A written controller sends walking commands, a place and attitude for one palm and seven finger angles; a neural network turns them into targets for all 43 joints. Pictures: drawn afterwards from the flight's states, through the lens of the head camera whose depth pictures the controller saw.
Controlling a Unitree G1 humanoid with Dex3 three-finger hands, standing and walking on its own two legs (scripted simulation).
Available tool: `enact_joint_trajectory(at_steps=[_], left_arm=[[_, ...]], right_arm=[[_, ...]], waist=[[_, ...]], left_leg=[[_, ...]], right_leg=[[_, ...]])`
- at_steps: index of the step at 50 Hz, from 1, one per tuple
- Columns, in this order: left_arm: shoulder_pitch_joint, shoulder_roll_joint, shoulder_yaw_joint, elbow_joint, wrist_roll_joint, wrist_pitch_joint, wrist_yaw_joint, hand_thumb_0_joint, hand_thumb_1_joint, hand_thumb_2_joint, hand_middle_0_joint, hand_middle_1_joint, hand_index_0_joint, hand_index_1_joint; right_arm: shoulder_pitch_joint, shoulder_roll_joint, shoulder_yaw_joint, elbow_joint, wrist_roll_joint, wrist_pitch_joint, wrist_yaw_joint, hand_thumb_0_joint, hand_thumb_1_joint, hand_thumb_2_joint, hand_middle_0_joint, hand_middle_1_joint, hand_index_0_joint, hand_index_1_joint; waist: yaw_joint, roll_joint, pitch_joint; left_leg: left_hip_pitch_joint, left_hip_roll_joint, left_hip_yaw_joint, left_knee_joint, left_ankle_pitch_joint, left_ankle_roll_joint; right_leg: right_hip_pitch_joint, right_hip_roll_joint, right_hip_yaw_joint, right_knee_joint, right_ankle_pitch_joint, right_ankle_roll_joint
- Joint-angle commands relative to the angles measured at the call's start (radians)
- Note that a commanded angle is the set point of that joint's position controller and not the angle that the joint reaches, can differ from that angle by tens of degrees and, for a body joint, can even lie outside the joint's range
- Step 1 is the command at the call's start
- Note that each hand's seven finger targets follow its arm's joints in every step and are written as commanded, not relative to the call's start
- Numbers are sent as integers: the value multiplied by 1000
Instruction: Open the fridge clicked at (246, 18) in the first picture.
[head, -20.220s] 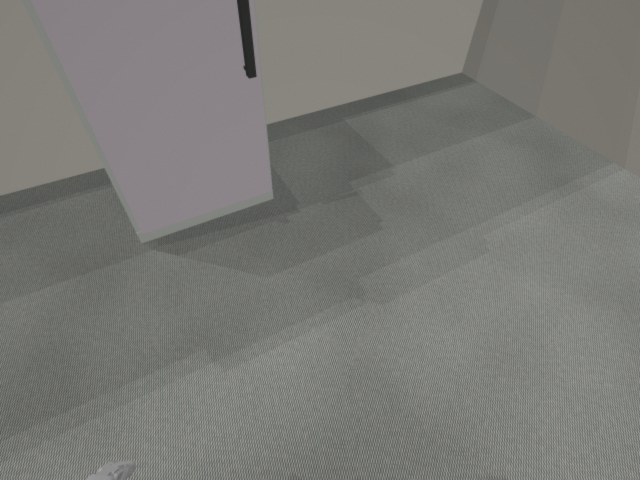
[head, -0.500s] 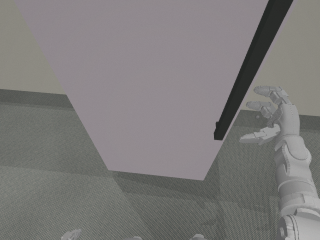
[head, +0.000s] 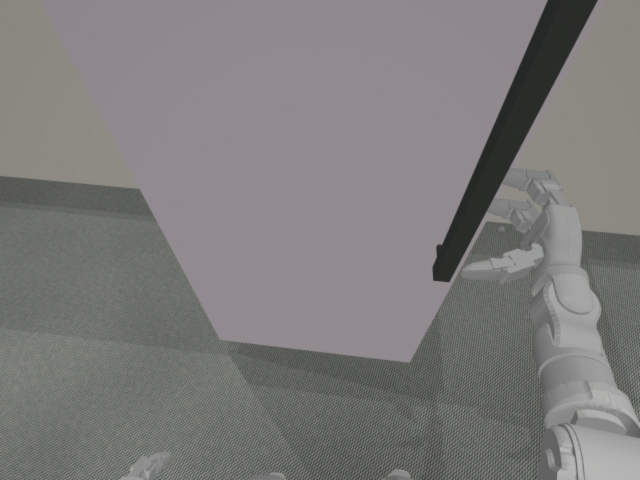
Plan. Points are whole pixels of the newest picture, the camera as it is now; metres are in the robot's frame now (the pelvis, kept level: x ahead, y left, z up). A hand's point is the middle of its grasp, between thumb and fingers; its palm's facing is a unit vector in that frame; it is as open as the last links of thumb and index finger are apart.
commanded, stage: feel for the door with the fingertips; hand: right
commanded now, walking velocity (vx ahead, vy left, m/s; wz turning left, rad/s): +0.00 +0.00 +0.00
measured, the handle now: (485, 164) +0.48 -0.14 +0.14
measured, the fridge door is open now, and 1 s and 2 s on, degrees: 0 0 0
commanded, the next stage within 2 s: slide the fingers in behind the handle in 0.20 s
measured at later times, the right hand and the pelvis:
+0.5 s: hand (506, 222) +0.44 -0.18 +0.09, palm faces +0.01 +1.00 +0.00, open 13.8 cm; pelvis -0.01 -0.01 +0.00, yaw +0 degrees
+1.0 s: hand (479, 226) +0.43 -0.14 +0.09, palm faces +0.00 +1.00 +0.00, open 14.0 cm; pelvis +0.00 -0.01 +0.00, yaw +0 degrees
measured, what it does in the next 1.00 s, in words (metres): stands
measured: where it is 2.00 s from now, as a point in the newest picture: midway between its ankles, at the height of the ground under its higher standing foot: outside the picture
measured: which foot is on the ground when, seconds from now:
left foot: down 0.00-1.00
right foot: down 0.00-1.00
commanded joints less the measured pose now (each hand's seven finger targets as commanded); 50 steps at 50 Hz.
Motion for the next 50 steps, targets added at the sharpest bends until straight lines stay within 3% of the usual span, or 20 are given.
enact_joint_trajectory(at_steps=[1,5,7,9,13,16,17,18,20,21,25,27,29,32,35,40,44,46,48,50], left_arm=[[50,153,56,-82,-5,-32,12,0,900,900,-200,-300,-200,-300],[61,156,61,-78,-4,-37,9,0,900,900,-200,-300,-200,-300],[64,158,62,-73,-3,-34,7,0,900,900,-200,-300,-200,-300],[75,162,61,-76,0,-30,6,0,900,900,-200,-300,-200,-300],[77,160,65,-68,-1,-29,3,0,900,900,-200,-300,-200,-300],[87,164,62,-58,2,-24,5,0,900,900,-200,-300,-200,-300],[85,163,63,-61,0,-26,4,0,900,900,-200,-300,-200,-300],[82,161,64,-64,2,-27,2,0,900,900,-200,-300,-200,-300],[90,169,66,-63,3,-25,3,0,900,900,-200,-300,-200,-300],[79,161,63,-71,1,-26,0,0,900,900,-200,-300,-200,-300],[80,165,62,-77,3,-25,0,0,900,900,-200,-300,-200,-300],[79,164,62,-77,1,-25,0,0,900,900,-200,-300,-200,-300],[78,163,64,-86,4,-28,-3,0,900,900,-200,-300,-200,-300],[74,161,64,-83,2,-31,-6,0,900,900,-200,-300,-200,-300],[69,163,65,-90,4,-34,-6,0,900,900,-200,-300,-200,-300],[63,154,68,-93,7,-40,-15,0,900,900,-200,-300,-200,-300],[61,154,64,-95,8,-35,-15,0,900,900,-200,-300,-200,-300],[57,155,65,-96,9,-34,-14,0,900,900,-200,-300,-200,-300],[51,150,64,-97,8,-34,-10,0,900,900,-200,-300,-200,-300],[49,145,64,-97,7,-38,-11,0,900,900,-200,-300,-200,-300]], right_arm=[[-484,-208,-24,-161,15,-83,20,0,500,-300,300,1200,300,1200],[-509,-188,-11,-155,18,-92,36,0,500,-300,300,1200,300,1200],[-516,-199,-24,-136,22,-88,34,0,500,-300,300,1200,300,1200],[-491,-203,-30,-111,19,-86,30,0,500,-300,300,1200,300,1200],[-558,-168,4,-127,10,-91,21,0,500,-300,300,1200,300,1200],[-588,-197,-14,-79,2,-92,13,0,500,-300,300,1200,300,1200],[-603,-181,1,-96,0,-97,14,0,500,-300,300,1200,300,1200],[-570,-162,6,-78,2,-94,15,0,500,-300,300,1200,300,1200],[-554,-208,-32,-84,-1,-100,12,0,500,-300,300,1200,300,1200],[-551,-154,17,-90,1,-97,16,0,500,-300,300,1200,300,1200],[-527,-180,-13,-90,2,-99,11,0,500,-300,300,1200,300,1200],[-560,-165,8,-96,0,-96,12,0,500,-300,300,1200,300,1200],[-525,-153,10,-125,1,-99,3,0,500,-300,300,1200,300,1200],[-529,-126,29,-126,0,-94,-8,0,500,-300,300,1200,300,1200],[-484,-159,-12,-172,5,-98,-27,0,500,-300,300,1200,300,1200],[-452,-121,17,-252,-15,-110,-61,0,500,-300,300,1200,300,1200],[-431,-108,28,-221,-19,-82,-78,0,500,-300,300,1200,300,1200],[-424,-130,0,-215,-20,-76,-86,0,500,-300,300,1200,300,1200],[-456,-133,5,-241,-21,-82,-88,0,500,-300,300,1200,300,1200],[-449,-100,31,-256,-21,-90,-85,0,500,-300,300,1200,300,1200]], waist=[[29,10,-302],[23,-29,-374],[22,-38,-358],[22,19,-342],[34,-39,-353],[44,4,-318],[44,-23,-333],[36,-30,-331],[25,-10,-360],[36,-41,-347],[21,-8,-349],[34,-13,-330],[23,-33,-346],[28,-24,-328],[8,-18,-373],[1,-40,-392],[15,3,-310],[2,25,-326],[7,2,-332],[11,-13,-355]], left_leg=[[14,-14,-71,-138,314,-32],[1,-16,-60,-120,324,-25],[-16,-18,-57,-120,318,-26],[-4,-21,-53,-119,315,-23],[-62,-23,-43,-115,288,-21],[-65,-24,-46,-118,264,-24],[-79,-23,-44,-116,253,-23],[-86,-25,-40,-119,233,-20],[-65,-24,-40,-112,248,-18],[-82,-25,-39,-118,235,-19],[-70,-26,-37,-114,226,-17],[-88,-26,-36,-119,204,-20],[-88,-29,-31,-115,201,-14],[-103,-29,-28,-118,187,-16],[-62,-30,-31,-109,230,-15],[-59,-33,-24,-94,272,-12],[-50,-31,-27,-115,255,-18],[-24,-28,-35,-118,270,-21],[-14,-25,-40,-120,280,-22],[-18,-25,-42,-116,307,-21]], right_leg=[[263,48,63,-62,147,-26],[315,47,73,-54,189,-23],[309,46,72,-50,187,-22],[285,46,79,-51,189,-25],[336,41,88,-50,188,-20],[288,41,90,-49,154,-22],[309,41,92,-53,153,-21],[317,41,94,-55,143,-19],[316,39,95,-54,161,-20],[325,41,91,-55,149,-19],[308,40,96,-59,139,-20],[305,38,97,-62,116,-19],[331,38,100,-60,131,-18],[327,35,104,-68,111,-16],[340,36,98,-65,156,-15],[380,34,101,-60,210,-9],[320,38,89,-71,162,-15],[309,41,82,-73,158,-15],[312,43,76,-74,159,-15],[335,43,74,-63,188,-16]])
